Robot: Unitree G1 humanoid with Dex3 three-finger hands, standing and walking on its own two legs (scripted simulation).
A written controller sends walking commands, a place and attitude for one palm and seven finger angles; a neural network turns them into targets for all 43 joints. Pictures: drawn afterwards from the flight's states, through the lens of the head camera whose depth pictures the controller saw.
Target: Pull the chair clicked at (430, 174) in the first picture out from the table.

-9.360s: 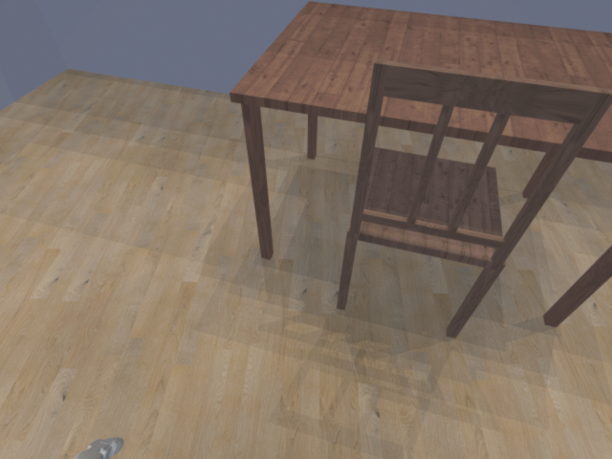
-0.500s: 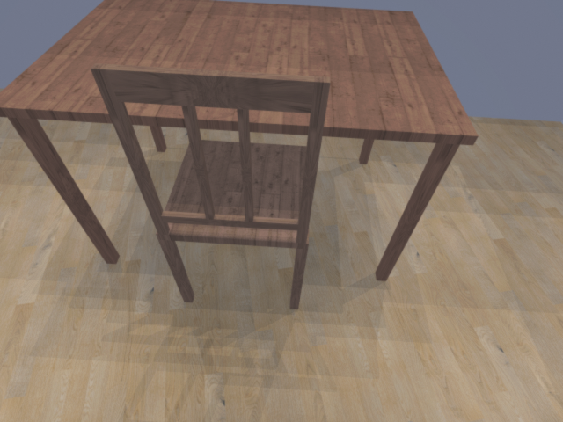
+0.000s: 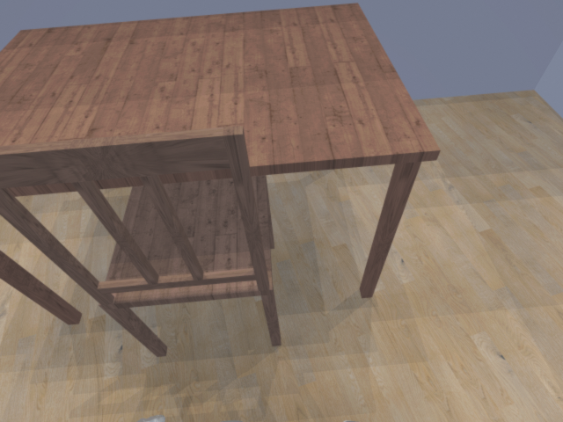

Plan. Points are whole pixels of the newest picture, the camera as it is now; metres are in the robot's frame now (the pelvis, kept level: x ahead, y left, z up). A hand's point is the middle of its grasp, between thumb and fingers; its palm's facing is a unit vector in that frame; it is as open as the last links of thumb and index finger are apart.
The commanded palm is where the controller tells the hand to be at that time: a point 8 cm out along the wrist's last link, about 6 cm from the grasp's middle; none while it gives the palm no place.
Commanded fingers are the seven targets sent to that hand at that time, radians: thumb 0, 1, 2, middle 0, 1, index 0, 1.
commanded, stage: come to a stop and stand still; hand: left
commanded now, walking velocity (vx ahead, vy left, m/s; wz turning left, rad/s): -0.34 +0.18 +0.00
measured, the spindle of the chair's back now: (124, 239) +0.44 +0.33 -0.06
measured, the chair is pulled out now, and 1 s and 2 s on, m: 0.00 0.00 0.00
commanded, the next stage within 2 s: look again from close up in 1.60 s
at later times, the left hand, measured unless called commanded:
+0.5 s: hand out of the picture +0.04 +0.21 -0.17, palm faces +0.04 -0.97 -0.23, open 7.4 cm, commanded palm none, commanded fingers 0.00 0.90 0.90 -0.20 -0.30 -0.20 -0.30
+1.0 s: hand out of the picture -0.03 +0.11 -0.16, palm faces +0.05 -0.99 -0.15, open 7.4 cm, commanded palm none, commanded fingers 0.00 0.90 0.90 -0.20 -0.30 -0.20 -0.30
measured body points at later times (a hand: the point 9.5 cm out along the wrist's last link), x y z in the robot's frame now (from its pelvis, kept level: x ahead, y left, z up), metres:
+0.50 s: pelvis +0.01 +0.02 +0.01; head +0.04 +0.02 +0.46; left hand +0.03 +0.26 -0.15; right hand +0.07 -0.21 -0.14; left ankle +0.06 +0.12 -0.73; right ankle -0.05 -0.10 -0.69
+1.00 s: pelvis -0.01 -0.03 +0.01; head -0.01 -0.04 +0.46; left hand -0.03 +0.16 -0.15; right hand -0.07 -0.24 -0.16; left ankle +0.06 +0.12 -0.73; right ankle -0.06 -0.11 -0.73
